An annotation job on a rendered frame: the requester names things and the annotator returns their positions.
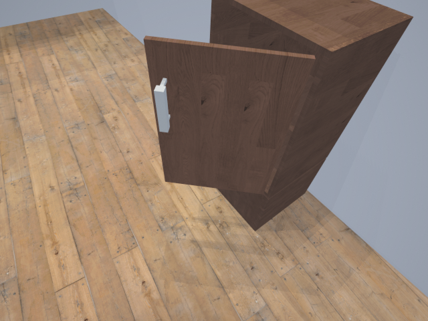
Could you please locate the cupboard door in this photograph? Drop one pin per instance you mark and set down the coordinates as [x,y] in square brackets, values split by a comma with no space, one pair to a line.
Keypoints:
[230,106]

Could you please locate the handle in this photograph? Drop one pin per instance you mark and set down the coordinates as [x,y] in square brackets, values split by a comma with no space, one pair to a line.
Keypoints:
[160,95]

